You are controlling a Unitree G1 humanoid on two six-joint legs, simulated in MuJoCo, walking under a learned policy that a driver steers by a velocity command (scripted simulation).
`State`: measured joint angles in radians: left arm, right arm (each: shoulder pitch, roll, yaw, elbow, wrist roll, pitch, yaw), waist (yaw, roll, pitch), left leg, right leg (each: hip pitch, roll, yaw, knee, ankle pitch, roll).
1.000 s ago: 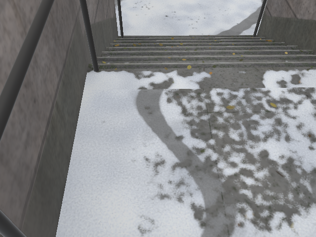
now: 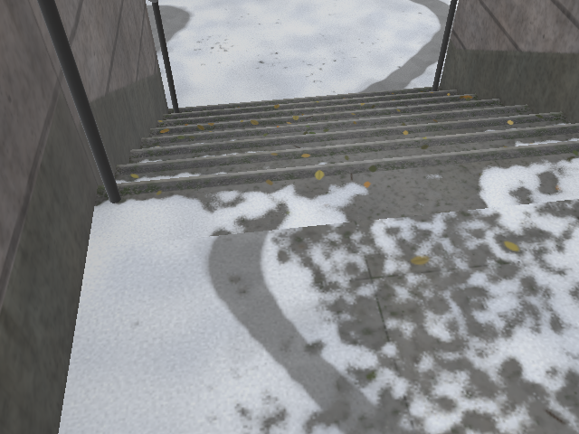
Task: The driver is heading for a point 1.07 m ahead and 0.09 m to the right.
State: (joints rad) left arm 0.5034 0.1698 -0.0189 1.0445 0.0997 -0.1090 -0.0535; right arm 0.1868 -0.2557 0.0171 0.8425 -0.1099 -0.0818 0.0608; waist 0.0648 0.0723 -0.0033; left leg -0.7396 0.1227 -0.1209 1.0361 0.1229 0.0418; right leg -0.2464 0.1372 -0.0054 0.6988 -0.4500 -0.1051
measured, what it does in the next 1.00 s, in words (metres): goes down, turning right: left foot 0.17 m lower, then right foot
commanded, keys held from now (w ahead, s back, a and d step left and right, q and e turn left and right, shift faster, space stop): e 0.50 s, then no key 0.14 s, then q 0.36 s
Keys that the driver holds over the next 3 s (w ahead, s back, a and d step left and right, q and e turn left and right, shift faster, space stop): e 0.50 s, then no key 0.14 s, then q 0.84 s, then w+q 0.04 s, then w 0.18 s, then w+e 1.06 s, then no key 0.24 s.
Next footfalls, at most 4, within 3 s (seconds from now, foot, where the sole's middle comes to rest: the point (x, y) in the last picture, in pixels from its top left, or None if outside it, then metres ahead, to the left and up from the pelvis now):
0.18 left None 0.29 0.15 -0.92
0.60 right None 0.31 -0.13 -0.92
1.10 left None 0.32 0.11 -0.92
1.56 right None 0.38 -0.11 -0.92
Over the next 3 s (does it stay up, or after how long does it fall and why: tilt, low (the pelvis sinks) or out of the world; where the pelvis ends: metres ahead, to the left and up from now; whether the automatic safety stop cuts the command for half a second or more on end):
stays up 0.98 -0.06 -0.16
